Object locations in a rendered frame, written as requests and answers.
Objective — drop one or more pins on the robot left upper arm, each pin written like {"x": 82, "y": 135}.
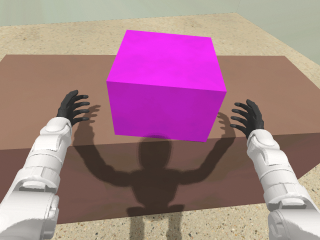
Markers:
{"x": 29, "y": 215}

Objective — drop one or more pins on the robot right upper arm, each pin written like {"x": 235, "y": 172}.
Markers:
{"x": 294, "y": 224}

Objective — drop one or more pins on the robot right forearm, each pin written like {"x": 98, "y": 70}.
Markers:
{"x": 281, "y": 188}

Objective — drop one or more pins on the robot left hand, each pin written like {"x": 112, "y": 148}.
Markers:
{"x": 68, "y": 106}

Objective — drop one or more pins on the carton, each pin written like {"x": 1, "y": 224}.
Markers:
{"x": 166, "y": 86}

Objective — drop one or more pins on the robot right hand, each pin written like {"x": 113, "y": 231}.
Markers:
{"x": 253, "y": 115}

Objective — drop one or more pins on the robot left forearm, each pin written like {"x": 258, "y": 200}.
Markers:
{"x": 41, "y": 170}

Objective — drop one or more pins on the pedestal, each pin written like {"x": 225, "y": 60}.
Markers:
{"x": 108, "y": 176}

